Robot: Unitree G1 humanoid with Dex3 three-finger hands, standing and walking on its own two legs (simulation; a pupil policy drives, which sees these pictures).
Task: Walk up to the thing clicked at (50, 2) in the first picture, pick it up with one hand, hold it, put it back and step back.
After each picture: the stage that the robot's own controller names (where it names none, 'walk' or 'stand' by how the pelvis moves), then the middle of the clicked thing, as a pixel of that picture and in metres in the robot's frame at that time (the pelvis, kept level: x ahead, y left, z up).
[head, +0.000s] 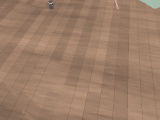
stand; (51, 4) +2.27 +0.48 -0.72
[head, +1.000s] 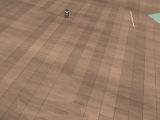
walk; (66, 13) +2.15 +0.21 -0.69
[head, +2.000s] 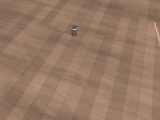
walk; (74, 30) +1.49 +0.08 -0.70
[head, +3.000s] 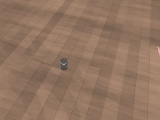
walk; (64, 64) +1.01 +0.14 -0.71
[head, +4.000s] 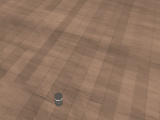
walk; (58, 99) +0.64 +0.15 -0.71
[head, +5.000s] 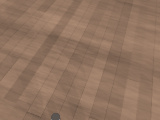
stand; (55, 119) +0.44 +0.14 -0.71
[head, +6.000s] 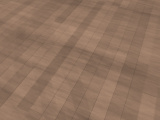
stand; out of the picture +0.39 +0.15 -0.72
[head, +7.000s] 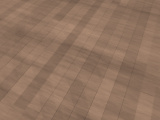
walk; out of the picture +0.39 +0.16 -0.71
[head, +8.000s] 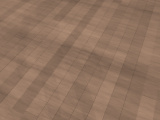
stand; out of the picture +0.34 +0.19 -0.71
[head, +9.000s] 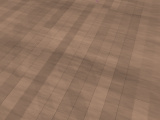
stand; out of the picture +0.31 +0.20 -0.73
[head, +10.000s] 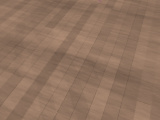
stand; out of the picture +0.29 +0.20 -0.73
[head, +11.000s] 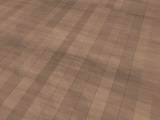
stand; out of the picture +0.30 +0.20 -0.73
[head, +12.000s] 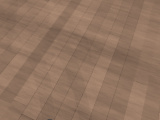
go down; out of the picture +0.32 +0.20 -0.69
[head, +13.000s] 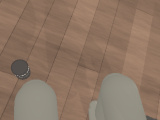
go down; (21, 70) +0.40 +0.21 -0.30
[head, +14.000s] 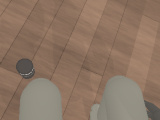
close in; (26, 69) +0.40 +0.21 -0.30
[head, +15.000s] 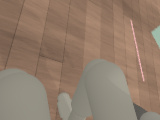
close in; out of the picture +0.40 +0.24 -0.22
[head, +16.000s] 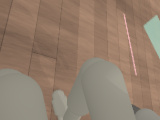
close; out of the picture +0.38 +0.25 -0.22
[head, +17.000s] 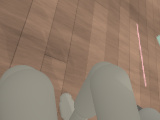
lift; out of the picture +0.33 +0.23 -0.21
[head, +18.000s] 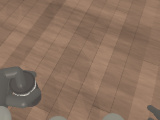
lift; (27, 90) +0.31 +0.18 +0.00
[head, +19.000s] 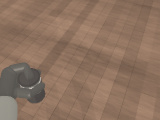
hold; (32, 86) +0.33 +0.18 +0.02
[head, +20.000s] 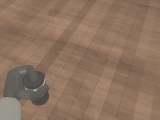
hold; (37, 88) +0.33 +0.17 +0.01
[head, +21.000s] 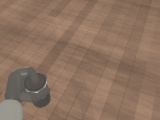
crouch; (38, 91) +0.32 +0.17 +0.00
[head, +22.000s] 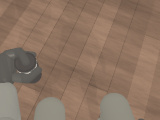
crouch; (29, 69) +0.39 +0.18 -0.09
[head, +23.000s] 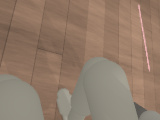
lower; out of the picture +0.40 +0.26 -0.22
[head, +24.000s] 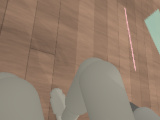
lower; out of the picture +0.40 +0.27 -0.23
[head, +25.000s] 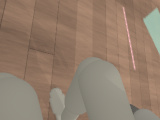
lower; out of the picture +0.40 +0.27 -0.23
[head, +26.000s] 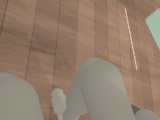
lower; out of the picture +0.40 +0.26 -0.23
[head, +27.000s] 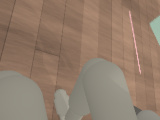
loosen; out of the picture +0.38 +0.24 -0.23
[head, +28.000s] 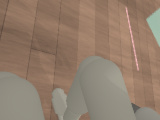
withdraw; out of the picture +0.38 +0.23 -0.23
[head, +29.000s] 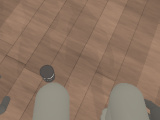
walk; (47, 74) +0.40 +0.18 -0.36
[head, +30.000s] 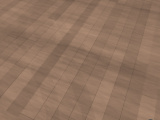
stand; out of the picture +0.32 +0.16 -0.66
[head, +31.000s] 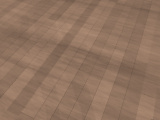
stand; out of the picture +0.33 +0.17 -0.66
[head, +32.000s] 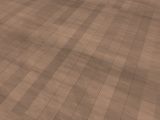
stand; out of the picture +0.33 +0.16 -0.70
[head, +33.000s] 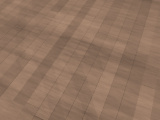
walk; out of the picture +0.35 +0.16 -0.71
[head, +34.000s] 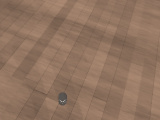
walk; (62, 99) +0.52 +0.09 -0.71
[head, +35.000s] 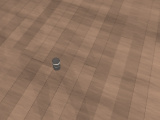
walk; (56, 64) +0.82 +0.24 -0.70
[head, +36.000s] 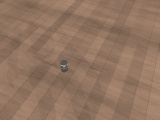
stand; (64, 66) +0.97 +0.18 -0.71
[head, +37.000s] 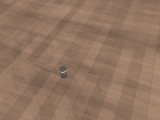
stand; (63, 72) +0.97 +0.20 -0.72
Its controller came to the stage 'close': yes
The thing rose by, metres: 0.71
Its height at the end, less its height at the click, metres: +0.00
